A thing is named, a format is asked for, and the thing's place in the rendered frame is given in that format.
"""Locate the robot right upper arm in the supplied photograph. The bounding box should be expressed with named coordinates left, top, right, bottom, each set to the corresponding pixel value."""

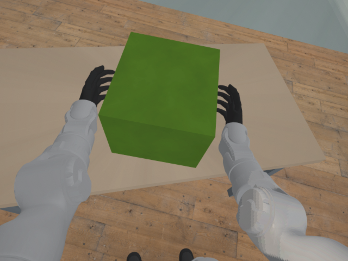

left=236, top=187, right=348, bottom=261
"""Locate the right robot hand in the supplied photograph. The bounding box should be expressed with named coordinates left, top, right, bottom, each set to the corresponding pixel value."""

left=217, top=84, right=243, bottom=124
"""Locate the right robot forearm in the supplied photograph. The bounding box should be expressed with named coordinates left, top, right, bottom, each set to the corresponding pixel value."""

left=219, top=122, right=290, bottom=205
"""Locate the table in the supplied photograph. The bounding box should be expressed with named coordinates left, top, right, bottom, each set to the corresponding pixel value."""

left=0, top=43, right=326, bottom=214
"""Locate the left robot forearm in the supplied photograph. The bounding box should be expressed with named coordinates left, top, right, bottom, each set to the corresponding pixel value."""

left=14, top=100, right=98, bottom=207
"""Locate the right robot foot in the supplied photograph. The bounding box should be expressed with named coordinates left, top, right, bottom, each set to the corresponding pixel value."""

left=179, top=248, right=194, bottom=261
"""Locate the robot left upper arm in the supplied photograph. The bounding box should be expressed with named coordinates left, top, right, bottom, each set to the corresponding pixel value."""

left=0, top=155, right=91, bottom=261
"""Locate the left robot hand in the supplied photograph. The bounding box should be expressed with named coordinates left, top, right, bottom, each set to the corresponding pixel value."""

left=79, top=65, right=115, bottom=107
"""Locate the carton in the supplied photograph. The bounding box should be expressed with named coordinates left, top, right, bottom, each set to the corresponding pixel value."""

left=98, top=32, right=220, bottom=168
